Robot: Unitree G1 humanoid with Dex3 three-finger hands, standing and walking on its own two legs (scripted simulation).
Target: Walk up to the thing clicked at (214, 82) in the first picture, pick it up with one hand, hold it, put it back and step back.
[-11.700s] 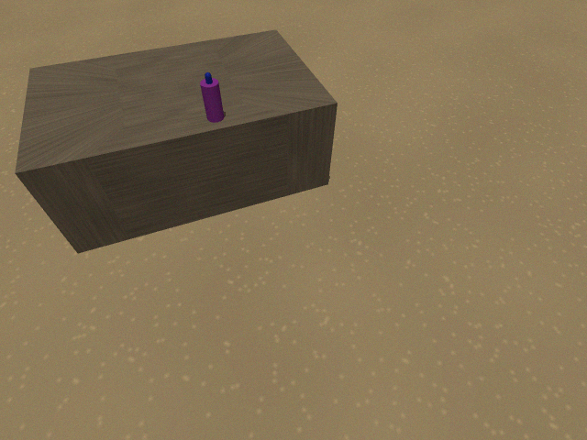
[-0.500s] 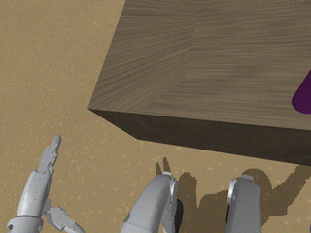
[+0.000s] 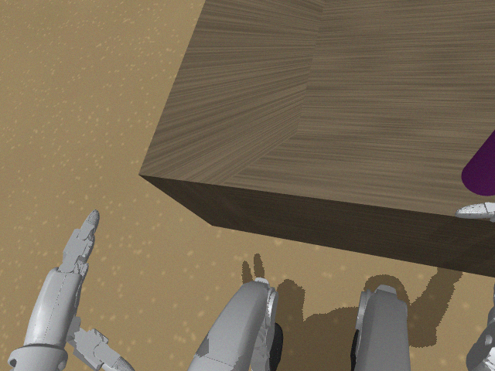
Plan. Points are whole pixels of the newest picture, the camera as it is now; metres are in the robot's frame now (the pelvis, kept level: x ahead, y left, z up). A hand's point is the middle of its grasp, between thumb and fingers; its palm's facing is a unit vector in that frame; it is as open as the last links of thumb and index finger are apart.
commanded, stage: close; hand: right
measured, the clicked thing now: out of the picture +0.46 -0.28 -0.04
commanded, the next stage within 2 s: settle in 0.78 s
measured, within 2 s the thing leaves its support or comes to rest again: leaves its support in 1.34 s
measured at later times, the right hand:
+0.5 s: hand out of the picture +0.47 -0.28 -0.05, palm faces +0.37 +0.93 +0.01, open 13.6 cm
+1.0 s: hand out of the picture +0.46 -0.27 -0.05, palm faces +0.36 +0.93 +0.00, open 8.6 cm
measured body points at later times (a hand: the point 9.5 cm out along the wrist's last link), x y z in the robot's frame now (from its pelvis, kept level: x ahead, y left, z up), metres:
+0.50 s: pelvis +0.00 +0.00 +0.00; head +0.17 -0.09 +0.40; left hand +0.18 +0.26 +0.11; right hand +0.44 -0.33 -0.04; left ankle +0.03 +0.14 -0.54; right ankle +0.07 -0.12 -0.54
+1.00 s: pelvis +0.00 +0.00 +0.00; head +0.17 -0.09 +0.41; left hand +0.18 +0.26 +0.10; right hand +0.43 -0.32 -0.05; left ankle +0.03 +0.14 -0.54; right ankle +0.07 -0.12 -0.54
